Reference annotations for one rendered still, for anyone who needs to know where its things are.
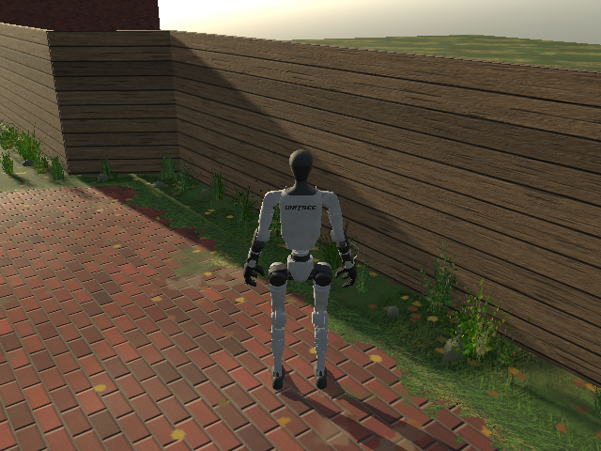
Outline right robot thigh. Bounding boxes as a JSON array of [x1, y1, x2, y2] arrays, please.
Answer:
[[312, 262, 332, 328]]

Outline left robot hand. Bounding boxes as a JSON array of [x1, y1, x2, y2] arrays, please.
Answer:
[[243, 263, 265, 287]]

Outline right robot hand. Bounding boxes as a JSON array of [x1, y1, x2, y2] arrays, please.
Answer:
[[335, 264, 357, 288]]

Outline right robot upper arm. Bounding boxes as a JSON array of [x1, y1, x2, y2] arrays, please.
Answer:
[[320, 191, 346, 242]]

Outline left robot upper arm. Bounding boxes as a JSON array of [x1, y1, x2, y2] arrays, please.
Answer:
[[256, 190, 282, 242]]

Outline robot left forearm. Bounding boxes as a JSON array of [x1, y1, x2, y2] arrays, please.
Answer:
[[246, 228, 265, 268]]

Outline robot right forearm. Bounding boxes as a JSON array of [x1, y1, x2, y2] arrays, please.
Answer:
[[336, 228, 355, 269]]

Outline robot torso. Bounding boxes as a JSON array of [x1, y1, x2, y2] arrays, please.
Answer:
[[279, 186, 323, 282]]

